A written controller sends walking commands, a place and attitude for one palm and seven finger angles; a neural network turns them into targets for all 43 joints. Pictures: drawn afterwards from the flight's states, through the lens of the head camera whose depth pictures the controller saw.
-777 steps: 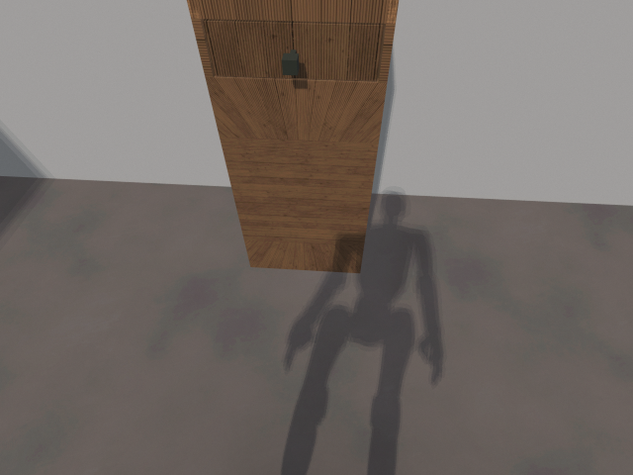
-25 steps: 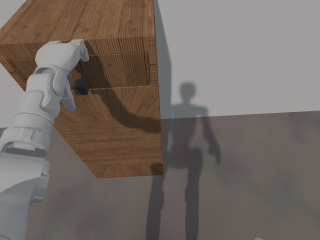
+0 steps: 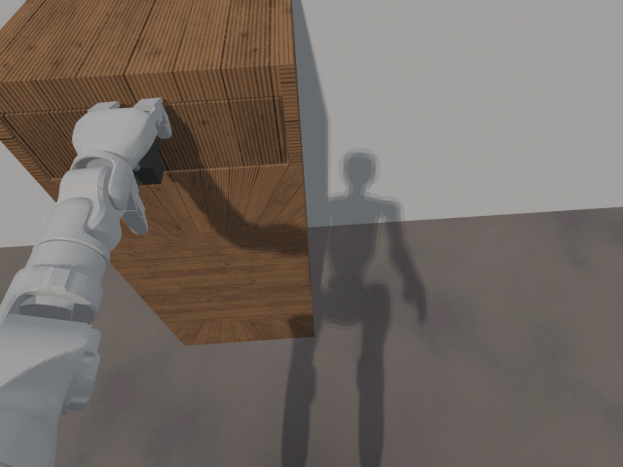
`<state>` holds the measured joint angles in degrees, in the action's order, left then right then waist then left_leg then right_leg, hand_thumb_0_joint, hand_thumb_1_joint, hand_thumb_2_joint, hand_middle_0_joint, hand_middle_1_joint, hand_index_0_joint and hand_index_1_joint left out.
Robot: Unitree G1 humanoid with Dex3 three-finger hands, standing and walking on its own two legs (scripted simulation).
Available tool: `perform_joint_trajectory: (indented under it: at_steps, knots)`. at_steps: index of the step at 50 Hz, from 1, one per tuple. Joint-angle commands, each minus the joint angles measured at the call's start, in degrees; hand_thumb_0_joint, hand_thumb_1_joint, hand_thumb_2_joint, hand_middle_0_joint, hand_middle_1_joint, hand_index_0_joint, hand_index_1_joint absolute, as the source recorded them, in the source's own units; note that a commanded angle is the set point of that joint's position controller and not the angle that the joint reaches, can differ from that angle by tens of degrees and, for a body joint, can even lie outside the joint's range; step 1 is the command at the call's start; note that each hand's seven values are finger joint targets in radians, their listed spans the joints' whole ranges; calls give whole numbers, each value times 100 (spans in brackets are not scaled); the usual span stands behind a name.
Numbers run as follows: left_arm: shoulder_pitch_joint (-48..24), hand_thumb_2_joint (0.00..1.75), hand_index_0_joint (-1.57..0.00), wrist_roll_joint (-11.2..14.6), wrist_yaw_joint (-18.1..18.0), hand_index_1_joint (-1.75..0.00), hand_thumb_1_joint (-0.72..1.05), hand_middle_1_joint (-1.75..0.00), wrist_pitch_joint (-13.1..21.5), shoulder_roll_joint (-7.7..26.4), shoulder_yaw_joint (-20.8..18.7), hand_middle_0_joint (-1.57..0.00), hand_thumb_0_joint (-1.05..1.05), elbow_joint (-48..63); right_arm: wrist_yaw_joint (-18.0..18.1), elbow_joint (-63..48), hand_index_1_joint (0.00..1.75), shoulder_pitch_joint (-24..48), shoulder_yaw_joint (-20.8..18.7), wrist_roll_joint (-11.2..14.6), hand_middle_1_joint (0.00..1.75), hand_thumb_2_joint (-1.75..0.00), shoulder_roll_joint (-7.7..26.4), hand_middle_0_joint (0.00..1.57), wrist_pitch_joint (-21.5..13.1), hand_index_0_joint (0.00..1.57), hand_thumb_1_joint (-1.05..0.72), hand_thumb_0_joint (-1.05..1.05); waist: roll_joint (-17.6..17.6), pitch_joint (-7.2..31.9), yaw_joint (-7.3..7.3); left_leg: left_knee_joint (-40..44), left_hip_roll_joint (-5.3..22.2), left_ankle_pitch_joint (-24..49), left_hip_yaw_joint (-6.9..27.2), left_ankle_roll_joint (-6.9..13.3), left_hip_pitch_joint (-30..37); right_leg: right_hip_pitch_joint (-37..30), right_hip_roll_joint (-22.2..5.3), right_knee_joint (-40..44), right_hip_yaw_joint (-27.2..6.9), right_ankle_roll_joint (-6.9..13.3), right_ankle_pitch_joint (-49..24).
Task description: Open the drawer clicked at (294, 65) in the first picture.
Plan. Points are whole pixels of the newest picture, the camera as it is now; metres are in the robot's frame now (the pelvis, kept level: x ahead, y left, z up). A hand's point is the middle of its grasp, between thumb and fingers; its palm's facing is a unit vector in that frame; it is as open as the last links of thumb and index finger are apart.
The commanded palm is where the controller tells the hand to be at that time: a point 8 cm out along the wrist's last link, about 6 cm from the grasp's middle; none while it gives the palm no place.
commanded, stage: lower the fingers behind the handle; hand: left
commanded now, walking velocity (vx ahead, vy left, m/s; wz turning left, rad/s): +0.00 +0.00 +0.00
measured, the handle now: (150, 159) +0.52 +0.24 +0.09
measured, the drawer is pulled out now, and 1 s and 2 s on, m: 0.00 0.00 0.00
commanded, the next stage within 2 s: close the thumb around the handle in 1.00 s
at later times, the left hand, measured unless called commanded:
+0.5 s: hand (142, 185) +0.47 +0.24 +0.09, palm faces -0.04 -0.01 -1.00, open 13.8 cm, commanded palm +0.45 +0.25 +0.14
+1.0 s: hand (152, 186) +0.48 +0.23 +0.08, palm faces -0.02 -0.02 -1.00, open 13.9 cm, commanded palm +0.45 +0.24 +0.14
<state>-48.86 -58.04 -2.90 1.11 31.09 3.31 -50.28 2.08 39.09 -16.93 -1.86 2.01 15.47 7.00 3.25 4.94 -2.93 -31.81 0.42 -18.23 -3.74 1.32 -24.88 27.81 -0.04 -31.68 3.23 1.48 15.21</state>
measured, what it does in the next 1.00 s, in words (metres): stands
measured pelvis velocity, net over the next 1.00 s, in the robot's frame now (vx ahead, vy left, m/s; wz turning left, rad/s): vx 0.00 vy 0.01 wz -0.01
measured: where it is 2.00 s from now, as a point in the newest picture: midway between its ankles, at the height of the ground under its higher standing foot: outside the picture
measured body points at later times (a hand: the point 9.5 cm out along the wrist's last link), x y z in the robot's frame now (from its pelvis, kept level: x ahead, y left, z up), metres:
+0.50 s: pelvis -0.01 +0.00 -0.01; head +0.07 -0.01 +0.44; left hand +0.47 +0.24 +0.14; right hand +0.05 -0.27 -0.14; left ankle -0.03 +0.10 -0.73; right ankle +0.00 -0.10 -0.73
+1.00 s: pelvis +0.00 +0.01 -0.01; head +0.07 +0.00 +0.44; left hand +0.47 +0.23 +0.13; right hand +0.03 -0.26 -0.14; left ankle -0.03 +0.10 -0.73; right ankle +0.00 -0.10 -0.73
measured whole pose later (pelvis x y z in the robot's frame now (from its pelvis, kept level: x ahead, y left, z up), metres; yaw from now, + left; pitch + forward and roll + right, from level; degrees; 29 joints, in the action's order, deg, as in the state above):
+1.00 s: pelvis +0.00 +0.01 -0.01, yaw -1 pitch +14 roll -1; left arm -47.7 -60.1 -9.1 2.7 29.4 2.5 -54.3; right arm 1.7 39.7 -19.6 -2.7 1.0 15.2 6.2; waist 3.0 6.3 -4.4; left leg -36.0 0.5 -19.9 -4.2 2.0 -30.3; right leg 32.8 0.0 -34.6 2.6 0.9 15.9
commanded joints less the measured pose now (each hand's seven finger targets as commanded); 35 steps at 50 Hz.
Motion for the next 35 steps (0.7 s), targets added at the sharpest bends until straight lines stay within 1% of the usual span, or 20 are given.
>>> perform_joint_trajectory:
  at_steps: [1,4,6,9,10,11,12,13,14,16,18,19,20,22,23,24,28,31,33,35]
  knots:
    - [-2476,30,-30,26,-163,-120,-50,-120,122,1583,-491,-30,0,1033,105,-566,30,-248,-264,14,30,-90,827,20,-112,20,-90,0,-295,2148,-11,117,-149,2328,183,173,626,-1509,116,137,-269,15,-2127]
    - [-2517,30,-30,33,-194,-120,-50,-120,315,1661,-579,-30,0,1282,106,-590,30,-268,-282,-5,30,-90,809,20,-123,20,-90,0,-90,2257,15,65,-141,2476,201,166,704,-1483,118,88,-285,33,-2164]
    - [-2429,30,-30,22,-259,-120,-50,-120,355,1555,-543,-30,0,1202,101,-574,30,-303,-286,-15,30,-90,801,20,-124,20,-90,0,-168,2177,-2,37,-143,2463,207,159,654,-1364,132,61,-261,30,-2130]
    - [-2433,30,-30,-7,-404,-120,-50,-120,371,1773,-711,-30,0,1060,101,-537,30,-313,-290,-7,30,-90,832,20,-135,20,-90,0,-190,2101,-7,34,-149,2254,202,147,462,-1325,124,41,-268,27,-1985]
    - [-2530,30,-30,-34,-443,-120,-50,-120,343,1542,-493,-30,0,975,99,-525,30,-305,-292,-6,30,-90,813,20,-152,20,-90,0,-134,1969,-93,22,-149,2130,199,144,475,-1134,129,58,-253,29,-1851]
    - [-2702,30,-30,-35,-493,-120,-50,-120,349,1515,-474,-30,0,1047,93,-485,30,-356,-305,-15,30,-90,823,20,-173,20,-90,0,-133,2042,-124,8,-140,2090,207,146,513,-1091,130,63,-267,26,-1796]
    - [-2647,30,-30,-59,-536,-120,-50,-120,344,1710,-643,-30,0,998,98,-482,30,-394,-323,-27,30,-90,831,20,-189,20,-90,0,-78,2170,-75,-9,-146,2081,203,147,537,-1149,136,46,-284,34,-1791]
    - [-2695,30,-30,-64,-558,-120,-50,-120,347,1776,-674,-30,0,977,108,-478,30,-405,-321,-38,30,-90,858,20,-183,20,-90,0,-156,2250,-114,-46,-164,2121,200,156,485,-1236,133,40,-301,32,-1872]
    - [-2871,30,-30,-64,-570,-120,-50,-120,355,1563,-453,-30,0,989,105,-471,30,-432,-319,-26,30,-90,829,20,-200,20,-90,0,-32,2259,-185,-69,-168,2078,219,151,504,-1110,124,19,-297,21,-1832]
    - [-2941,30,-30,-101,-606,-120,-50,-120,344,1536,-436,-30,0,899,107,-417,30,-505,-333,-36,30,-90,844,20,-217,20,-90,0,-45,2250,-229,-102,-148,2067,244,144,549,-947,146,-7,-269,25,-1748]
    - [-2917,30,-30,-88,-627,-120,-50,-120,390,1609,-543,-30,0,925,113,-408,30,-554,-356,-66,30,-90,851,20,-224,20,-90,0,-65,2420,-215,-156,-151,2230,240,155,603,-1050,146,-15,-283,33,-1877]
    - [-2785,30,-30,-111,-650,-120,-50,-120,381,1675,-615,-30,0,846,108,-410,30,-561,-356,-63,30,-90,836,20,-217,20,-90,0,-21,2502,-151,-171,-157,2295,246,152,578,-1079,151,-64,-286,29,-1936]
    - [-2678,30,-30,-105,-653,-120,-50,-120,357,1517,-506,-30,0,795,101,-429,30,-562,-347,-70,30,-90,820,20,-212,20,-90,0,41,2493,-152,-192,-154,2369,233,147,587,-1034,156,-85,-266,32,-1985]
    - [-2656,30,-30,-122,-677,-120,-50,-120,301,1460,-459,-30,0,605,88,-401,30,-583,-340,-65,30,-90,832,20,-199,20,-90,0,31,2271,-191,-193,-138,2255,233,132,490,-860,171,-81,-238,34,-1851]
    - [-2609,30,-30,-136,-683,-120,-50,-120,271,1568,-561,-30,0,433,91,-386,30,-602,-333,-59,30,-90,862,20,-193,20,-90,0,-174,2153,-211,-188,-129,2203,239,138,361,-889,172,-54,-238,32,-1827]
    - [-2656,30,-30,-142,-700,-120,-50,-120,270,1622,-562,-30,0,444,96,-392,30,-608,-322,-52,30,-90,875,20,-191,20,-90,0,-134,2169,-198,-176,-127,2136,234,138,302,-893,165,-86,-250,25,-1820]
    - [-2448,30,-30,-170,-750,-120,-50,-120,359,1775,-773,-30,0,619,93,-464,30,-655,-350,-96,30,-90,873,20,-197,20,-90,0,-72,2565,-77,-244,-125,2467,221,142,346,-1128,175,-170,-267,43,-2076]
    - [-2520,30,-30,-190,-818,-120,-50,-120,366,1658,-667,-30,0,609,89,-443,30,-682,-359,-82,30,-90,868,20,-199,20,-90,0,-113,2318,-166,-241,-104,2271,220,141,281,-890,189,-153,-248,21,-1900]
    - [-2690,30,-30,-210,-891,-120,-50,-120,408,1900,-836,-30,0,766,108,-411,30,-708,-369,-97,30,-90,889,20,-210,20,-90,0,1,2491,-157,-244,-97,2301,251,143,348,-921,191,-152,-263,37,-1846]
    - [-2637,30,-30,-236,-936,-120,-50,-120,343,1700,-685,-30,0,656,89,-385,30,-740,-379,-83,30,-90,848,20,-226,20,-90,0,125,2466,-168,-251,-102,2319,252,124,401,-807,204,-169,-229,38,-1792]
